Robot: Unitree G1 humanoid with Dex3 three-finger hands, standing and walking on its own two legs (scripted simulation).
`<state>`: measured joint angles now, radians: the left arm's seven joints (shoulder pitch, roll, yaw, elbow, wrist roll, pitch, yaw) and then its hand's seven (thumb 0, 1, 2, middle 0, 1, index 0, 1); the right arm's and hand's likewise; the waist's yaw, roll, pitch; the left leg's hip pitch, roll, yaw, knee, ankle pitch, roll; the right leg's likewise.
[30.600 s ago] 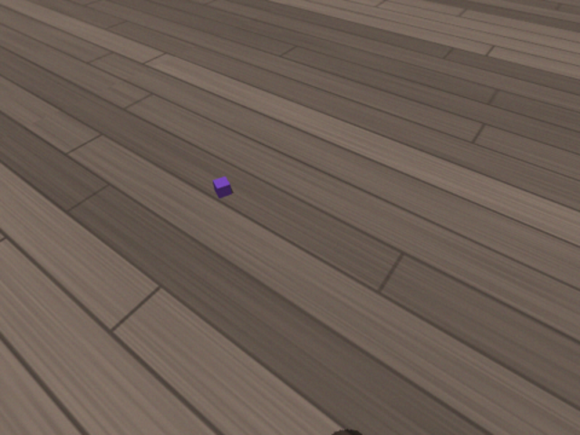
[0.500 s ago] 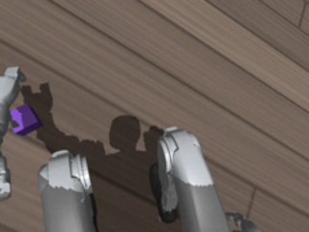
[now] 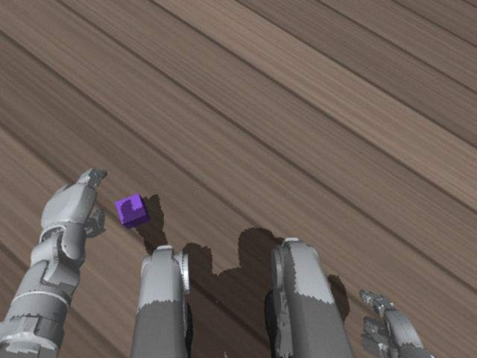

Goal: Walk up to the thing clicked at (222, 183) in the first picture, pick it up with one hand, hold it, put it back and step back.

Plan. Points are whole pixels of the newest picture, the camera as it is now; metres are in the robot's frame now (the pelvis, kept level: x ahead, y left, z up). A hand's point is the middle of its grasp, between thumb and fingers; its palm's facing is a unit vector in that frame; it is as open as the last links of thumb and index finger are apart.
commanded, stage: home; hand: left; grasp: from above
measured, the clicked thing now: (133, 211) +0.46 +0.27 -0.42
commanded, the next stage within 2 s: none
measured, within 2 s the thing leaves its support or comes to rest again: neither
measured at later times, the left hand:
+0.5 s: hand (61, 277) +0.25 +0.20 +0.09, palm faces +0.01 -0.95 -0.33, open 7.4 cm
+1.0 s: hand out of the picture +0.22 +0.19 +0.21, palm faces +0.15 -0.97 -0.19, open 7.4 cm
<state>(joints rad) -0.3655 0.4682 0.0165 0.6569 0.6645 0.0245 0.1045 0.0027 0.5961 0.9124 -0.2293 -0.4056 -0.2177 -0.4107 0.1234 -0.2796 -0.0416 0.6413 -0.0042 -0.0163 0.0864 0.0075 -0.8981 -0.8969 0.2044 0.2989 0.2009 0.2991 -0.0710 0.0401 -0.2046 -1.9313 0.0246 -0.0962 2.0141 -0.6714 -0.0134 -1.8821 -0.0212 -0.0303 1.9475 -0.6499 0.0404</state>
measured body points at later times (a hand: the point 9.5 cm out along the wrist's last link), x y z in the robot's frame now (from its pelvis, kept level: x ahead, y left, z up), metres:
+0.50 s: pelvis +0.04 -0.01 +0.17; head +0.14 +0.01 +0.61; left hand +0.25 +0.25 +0.12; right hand +0.24 -0.23 +0.09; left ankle +0.08 +0.13 -0.42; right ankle +0.09 -0.14 -0.42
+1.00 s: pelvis +0.08 +0.00 +0.26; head +0.10 +0.00 +0.71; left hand +0.21 +0.24 +0.23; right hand +0.27 -0.23 +0.20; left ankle +0.08 +0.13 -0.42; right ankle +0.09 -0.14 -0.42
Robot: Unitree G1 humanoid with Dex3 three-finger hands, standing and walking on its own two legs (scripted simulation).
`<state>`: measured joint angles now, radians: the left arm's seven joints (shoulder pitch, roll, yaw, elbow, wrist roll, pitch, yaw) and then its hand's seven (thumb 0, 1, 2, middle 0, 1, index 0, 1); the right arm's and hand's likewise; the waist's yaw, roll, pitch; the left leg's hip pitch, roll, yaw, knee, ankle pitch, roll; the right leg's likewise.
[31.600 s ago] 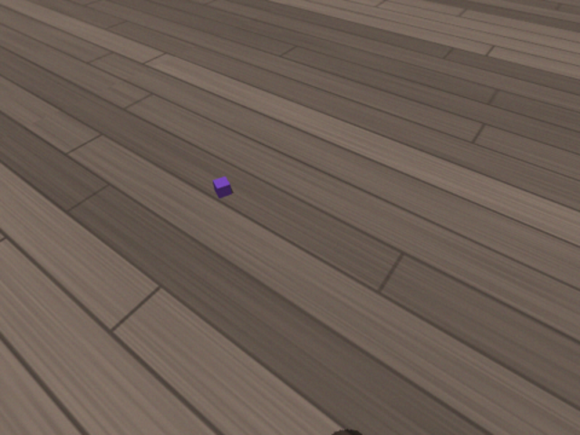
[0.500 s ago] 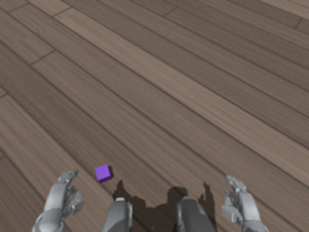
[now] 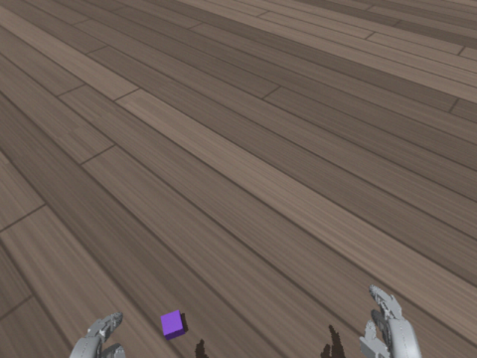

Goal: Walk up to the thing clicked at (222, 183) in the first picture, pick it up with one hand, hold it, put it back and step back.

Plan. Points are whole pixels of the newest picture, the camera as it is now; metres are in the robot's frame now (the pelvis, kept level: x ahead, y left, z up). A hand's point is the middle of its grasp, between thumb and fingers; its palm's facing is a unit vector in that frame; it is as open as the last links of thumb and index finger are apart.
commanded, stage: home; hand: left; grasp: from above
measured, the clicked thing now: (173, 325) +0.39 +0.23 -0.68
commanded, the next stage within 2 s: stand in 1.80 s
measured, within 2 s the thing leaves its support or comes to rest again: neither
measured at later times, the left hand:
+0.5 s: hand out of the picture +0.16 +0.18 -0.05, palm faces +0.05 -0.98 -0.20, open 7.5 cm
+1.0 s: hand out of the picture +0.15 +0.18 -0.05, palm faces +0.04 -0.98 -0.20, open 7.8 cm
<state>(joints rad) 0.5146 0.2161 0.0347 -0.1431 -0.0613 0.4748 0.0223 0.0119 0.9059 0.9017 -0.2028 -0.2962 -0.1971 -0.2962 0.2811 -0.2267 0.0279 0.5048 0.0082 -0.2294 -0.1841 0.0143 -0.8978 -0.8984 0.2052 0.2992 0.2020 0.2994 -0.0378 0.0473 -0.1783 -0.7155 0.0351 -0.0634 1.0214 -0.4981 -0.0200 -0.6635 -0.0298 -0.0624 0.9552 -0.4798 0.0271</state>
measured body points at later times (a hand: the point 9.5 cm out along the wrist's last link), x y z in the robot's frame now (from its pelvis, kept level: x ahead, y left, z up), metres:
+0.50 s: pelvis -0.01 +0.00 +0.00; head +0.01 +0.01 +0.45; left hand +0.15 +0.23 -0.03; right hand +0.15 -0.24 -0.06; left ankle +0.00 +0.13 -0.68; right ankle +0.00 -0.14 -0.68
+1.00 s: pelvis -0.01 +0.00 +0.00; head +0.01 +0.01 +0.45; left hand +0.15 +0.23 -0.03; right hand +0.15 -0.24 -0.06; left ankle +0.00 +0.13 -0.68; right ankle +0.00 -0.14 -0.68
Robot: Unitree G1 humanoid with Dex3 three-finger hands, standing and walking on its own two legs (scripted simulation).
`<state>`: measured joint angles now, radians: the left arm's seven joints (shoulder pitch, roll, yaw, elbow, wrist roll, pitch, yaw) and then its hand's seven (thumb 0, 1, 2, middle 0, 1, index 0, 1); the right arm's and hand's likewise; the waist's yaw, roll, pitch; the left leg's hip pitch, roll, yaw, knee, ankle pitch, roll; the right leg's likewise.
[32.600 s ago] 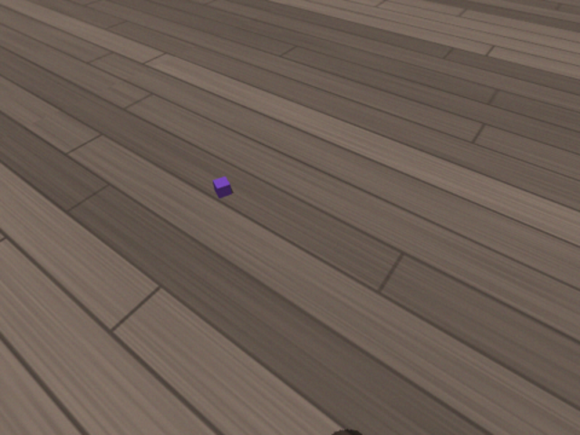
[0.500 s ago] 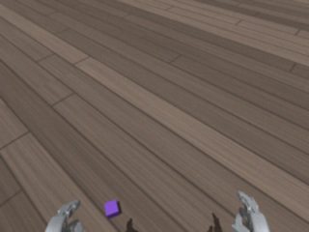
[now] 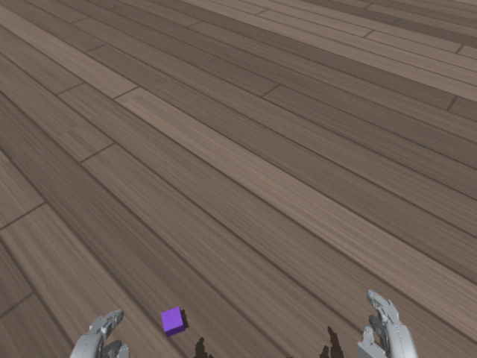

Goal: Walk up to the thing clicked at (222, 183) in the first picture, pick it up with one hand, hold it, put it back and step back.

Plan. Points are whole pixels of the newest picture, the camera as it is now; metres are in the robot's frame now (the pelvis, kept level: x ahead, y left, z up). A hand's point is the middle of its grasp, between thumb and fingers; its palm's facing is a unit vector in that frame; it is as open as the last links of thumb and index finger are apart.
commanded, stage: home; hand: left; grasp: from above
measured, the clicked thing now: (173, 321) +0.40 +0.23 -0.68
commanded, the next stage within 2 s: stand in 0.80 s
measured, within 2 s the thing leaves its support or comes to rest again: neither
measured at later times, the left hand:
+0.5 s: hand out of the picture +0.17 +0.17 -0.05, palm faces +0.05 -0.98 -0.20, open 7.4 cm
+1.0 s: hand out of the picture +0.17 +0.20 -0.08, palm faces +0.02 -0.95 -0.30, open 7.4 cm
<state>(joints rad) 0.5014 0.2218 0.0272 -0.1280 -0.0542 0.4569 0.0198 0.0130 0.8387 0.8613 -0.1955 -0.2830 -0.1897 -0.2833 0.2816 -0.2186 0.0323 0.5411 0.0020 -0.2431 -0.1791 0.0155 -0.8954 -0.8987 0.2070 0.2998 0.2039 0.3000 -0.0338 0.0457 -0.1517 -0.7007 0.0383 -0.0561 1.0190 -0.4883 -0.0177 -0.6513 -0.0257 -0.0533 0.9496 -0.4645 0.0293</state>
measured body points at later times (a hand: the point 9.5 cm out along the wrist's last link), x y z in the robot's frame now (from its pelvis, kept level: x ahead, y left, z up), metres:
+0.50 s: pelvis +0.01 +0.00 +0.00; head +0.03 +0.00 +0.45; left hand +0.16 +0.23 -0.03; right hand +0.17 -0.25 -0.06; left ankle +0.01 +0.12 -0.68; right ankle +0.01 -0.14 -0.68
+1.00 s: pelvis +0.00 +0.00 +0.01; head +0.03 +0.00 +0.46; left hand +0.16 +0.25 -0.05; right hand +0.16 -0.25 -0.09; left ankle +0.01 +0.12 -0.68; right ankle +0.01 -0.14 -0.68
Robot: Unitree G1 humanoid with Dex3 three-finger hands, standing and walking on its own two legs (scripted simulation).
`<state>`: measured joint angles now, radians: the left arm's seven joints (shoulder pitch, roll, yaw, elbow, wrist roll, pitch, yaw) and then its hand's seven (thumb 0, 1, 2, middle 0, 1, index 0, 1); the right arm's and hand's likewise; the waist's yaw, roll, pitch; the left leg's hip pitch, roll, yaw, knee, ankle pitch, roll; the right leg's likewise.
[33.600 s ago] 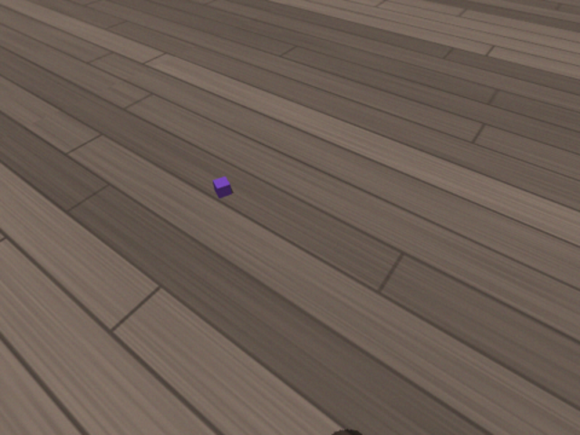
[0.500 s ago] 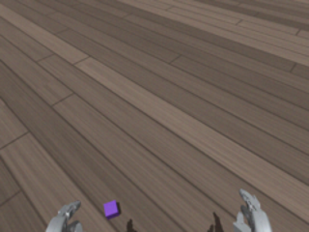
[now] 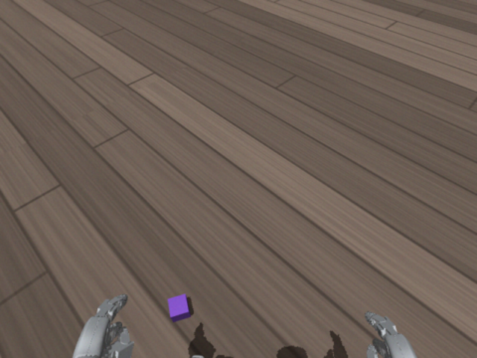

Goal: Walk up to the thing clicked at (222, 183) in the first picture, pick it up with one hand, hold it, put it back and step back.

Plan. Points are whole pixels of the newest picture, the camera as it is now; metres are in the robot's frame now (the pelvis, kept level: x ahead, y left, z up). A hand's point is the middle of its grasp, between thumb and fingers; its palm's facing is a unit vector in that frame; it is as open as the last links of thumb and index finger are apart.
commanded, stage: stand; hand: left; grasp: from above
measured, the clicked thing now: (179, 307) +0.40 +0.23 -0.69
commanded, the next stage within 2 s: none
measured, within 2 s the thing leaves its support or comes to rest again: neither
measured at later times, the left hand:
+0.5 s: hand out of the picture +0.04 +0.25 -0.12, palm faces +0.05 -0.95 -0.31, open 7.4 cm
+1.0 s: hand out of the picture +0.02 +0.25 -0.11, palm faces +0.03 -0.94 -0.33, open 7.4 cm
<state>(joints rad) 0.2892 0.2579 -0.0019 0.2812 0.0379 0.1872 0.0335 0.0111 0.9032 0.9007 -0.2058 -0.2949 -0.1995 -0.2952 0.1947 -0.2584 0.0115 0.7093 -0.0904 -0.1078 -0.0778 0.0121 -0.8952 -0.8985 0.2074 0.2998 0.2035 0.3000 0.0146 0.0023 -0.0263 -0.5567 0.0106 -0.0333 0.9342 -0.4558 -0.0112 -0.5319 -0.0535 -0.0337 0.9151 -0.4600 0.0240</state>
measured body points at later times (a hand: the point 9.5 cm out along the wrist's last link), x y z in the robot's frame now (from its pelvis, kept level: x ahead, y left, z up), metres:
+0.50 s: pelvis +0.00 +0.02 +0.05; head +0.00 +0.02 +0.50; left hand +0.03 +0.30 -0.10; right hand +0.08 -0.26 -0.09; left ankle +0.01 +0.13 -0.69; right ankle +0.01 -0.14 -0.69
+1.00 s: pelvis -0.01 +0.00 +0.06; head -0.02 +0.00 +0.50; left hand +0.02 +0.29 -0.09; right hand +0.05 -0.28 -0.09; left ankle +0.01 +0.13 -0.69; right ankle +0.01 -0.14 -0.69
